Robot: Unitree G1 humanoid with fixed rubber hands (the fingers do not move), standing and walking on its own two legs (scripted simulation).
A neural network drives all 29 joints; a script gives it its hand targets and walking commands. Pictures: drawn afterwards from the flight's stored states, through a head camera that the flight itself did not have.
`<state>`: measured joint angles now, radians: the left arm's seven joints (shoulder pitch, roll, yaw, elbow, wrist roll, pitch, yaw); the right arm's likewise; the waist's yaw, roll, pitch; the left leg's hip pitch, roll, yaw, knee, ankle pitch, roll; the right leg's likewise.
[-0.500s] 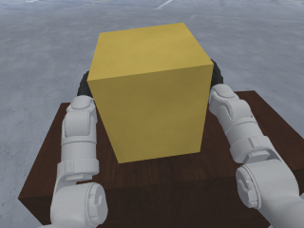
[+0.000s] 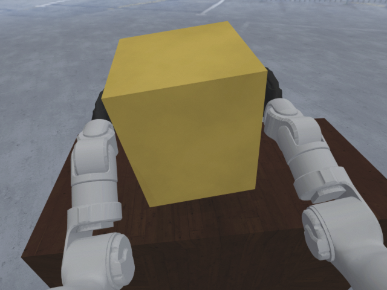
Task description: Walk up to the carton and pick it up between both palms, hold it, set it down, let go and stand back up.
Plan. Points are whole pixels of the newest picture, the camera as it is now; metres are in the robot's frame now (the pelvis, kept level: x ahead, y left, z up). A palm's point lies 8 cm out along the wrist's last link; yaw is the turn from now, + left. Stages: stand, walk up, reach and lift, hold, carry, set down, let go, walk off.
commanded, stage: reach and lift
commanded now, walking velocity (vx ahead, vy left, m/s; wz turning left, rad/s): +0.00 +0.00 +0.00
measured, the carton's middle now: (188, 115) +0.42 +0.00 +0.20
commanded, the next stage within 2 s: hold in 0.30 s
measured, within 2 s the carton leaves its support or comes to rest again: neither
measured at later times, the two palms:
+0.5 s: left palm (101, 120) +0.35 +0.16 +0.25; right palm (279, 95) +0.36 -0.17 +0.27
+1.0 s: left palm (100, 112) +0.35 +0.16 +0.26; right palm (282, 85) +0.35 -0.17 +0.29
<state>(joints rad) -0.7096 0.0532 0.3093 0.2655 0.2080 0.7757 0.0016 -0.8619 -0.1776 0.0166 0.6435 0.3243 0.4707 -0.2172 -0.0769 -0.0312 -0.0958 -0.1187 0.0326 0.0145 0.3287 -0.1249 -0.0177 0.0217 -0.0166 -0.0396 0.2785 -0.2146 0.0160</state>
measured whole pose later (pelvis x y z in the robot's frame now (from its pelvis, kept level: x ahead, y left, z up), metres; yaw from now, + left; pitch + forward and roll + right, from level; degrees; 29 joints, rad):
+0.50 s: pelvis -0.01 +0.00 +0.00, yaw -1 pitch -4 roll -1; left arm -0.75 0.06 0.30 0.24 0.20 0.86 0.01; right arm -0.91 -0.20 0.01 0.63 0.35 0.56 -0.23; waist -0.07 -0.03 -0.14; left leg -0.15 0.04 0.02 0.33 -0.11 -0.02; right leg -0.02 0.00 -0.02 0.30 -0.20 0.01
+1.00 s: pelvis -0.02 +0.00 +0.00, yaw -1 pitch -3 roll -1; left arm -0.84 0.09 0.30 0.37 0.19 0.88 0.01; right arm -1.01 -0.22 0.00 0.74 0.36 0.60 -0.22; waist -0.06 -0.02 -0.18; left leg -0.19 0.04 0.01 0.34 -0.11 -0.02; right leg -0.07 0.00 -0.01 0.31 -0.20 0.01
